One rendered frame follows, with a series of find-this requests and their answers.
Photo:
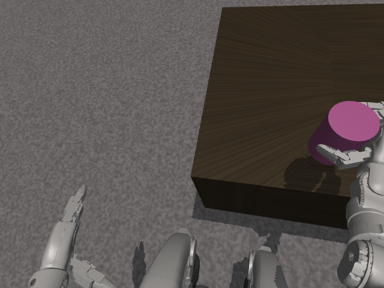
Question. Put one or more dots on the right robot hand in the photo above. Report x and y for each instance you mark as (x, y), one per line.
(371, 152)

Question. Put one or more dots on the can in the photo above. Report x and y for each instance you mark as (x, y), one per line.
(347, 126)

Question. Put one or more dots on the right robot arm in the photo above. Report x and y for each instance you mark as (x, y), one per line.
(362, 265)

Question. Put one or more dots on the left robot hand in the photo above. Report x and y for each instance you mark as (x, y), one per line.
(60, 246)

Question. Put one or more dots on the left robot arm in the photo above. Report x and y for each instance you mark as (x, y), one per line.
(49, 278)

